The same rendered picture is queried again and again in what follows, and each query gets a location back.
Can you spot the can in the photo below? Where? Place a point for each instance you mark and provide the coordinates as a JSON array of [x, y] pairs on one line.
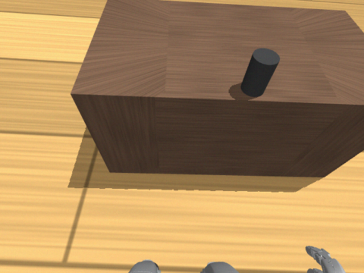
[[259, 72]]

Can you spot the right robot hand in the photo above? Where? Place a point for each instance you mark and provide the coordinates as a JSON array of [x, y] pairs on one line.
[[323, 258]]

